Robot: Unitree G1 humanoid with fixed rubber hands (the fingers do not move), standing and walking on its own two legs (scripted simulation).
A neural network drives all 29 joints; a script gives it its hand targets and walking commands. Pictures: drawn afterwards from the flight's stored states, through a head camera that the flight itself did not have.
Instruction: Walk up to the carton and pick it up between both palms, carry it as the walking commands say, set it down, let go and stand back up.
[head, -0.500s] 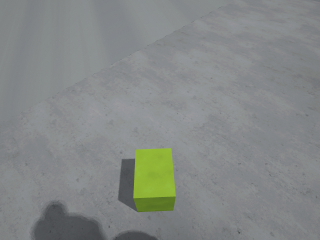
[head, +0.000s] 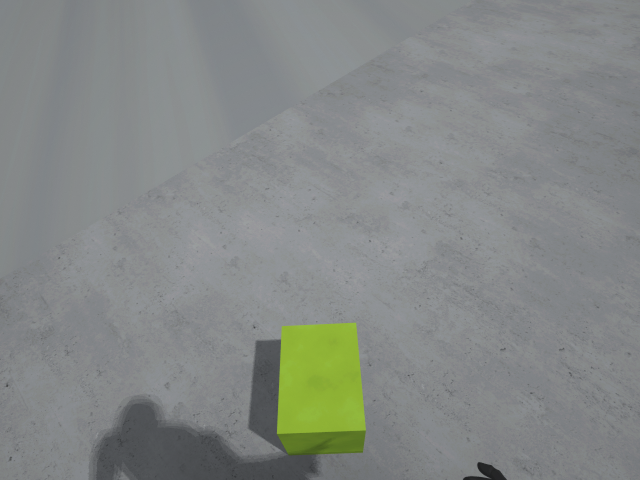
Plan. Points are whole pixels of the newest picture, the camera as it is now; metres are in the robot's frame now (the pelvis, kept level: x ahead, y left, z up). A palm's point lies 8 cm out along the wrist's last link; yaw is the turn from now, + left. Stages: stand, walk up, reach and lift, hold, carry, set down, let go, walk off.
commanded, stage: walk up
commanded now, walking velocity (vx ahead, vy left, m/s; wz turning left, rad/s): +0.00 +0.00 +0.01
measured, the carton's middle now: (322, 389) +0.45 +0.03 -0.65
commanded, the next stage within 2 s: stand in 0.20 s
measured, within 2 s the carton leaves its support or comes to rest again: neither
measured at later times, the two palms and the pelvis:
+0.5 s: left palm out of the picture +0.05 +0.27 -0.13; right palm out of the picture +0.02 -0.21 -0.15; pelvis +0.01 +0.02 -0.01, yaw +0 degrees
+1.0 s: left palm (148, 476) +0.16 +0.25 -0.13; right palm (485, 462) +0.17 -0.20 -0.12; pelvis +0.00 +0.02 -0.02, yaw -1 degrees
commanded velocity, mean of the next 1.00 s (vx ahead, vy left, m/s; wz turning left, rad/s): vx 0.00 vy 0.00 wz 0.00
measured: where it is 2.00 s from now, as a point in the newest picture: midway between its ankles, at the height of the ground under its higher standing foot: outside the picture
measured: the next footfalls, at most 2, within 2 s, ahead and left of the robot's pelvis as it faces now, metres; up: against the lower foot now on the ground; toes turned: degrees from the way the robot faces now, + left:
left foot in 0.06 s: +0.07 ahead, +0.17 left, +0.00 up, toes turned -3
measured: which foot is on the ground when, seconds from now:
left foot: up 0.00-0.04, down 0.06-1.00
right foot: down 0.00-1.00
